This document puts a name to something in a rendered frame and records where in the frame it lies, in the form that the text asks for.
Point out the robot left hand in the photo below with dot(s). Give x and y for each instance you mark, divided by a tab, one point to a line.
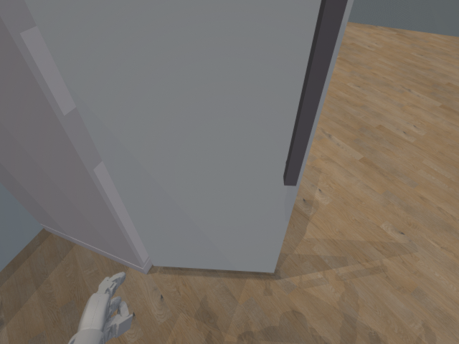
100	307

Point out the robot left forearm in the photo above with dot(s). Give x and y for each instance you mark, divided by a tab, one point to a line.
88	336

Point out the fridge door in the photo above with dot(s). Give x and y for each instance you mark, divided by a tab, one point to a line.
191	105

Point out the handle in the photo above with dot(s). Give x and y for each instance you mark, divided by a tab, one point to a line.
328	24

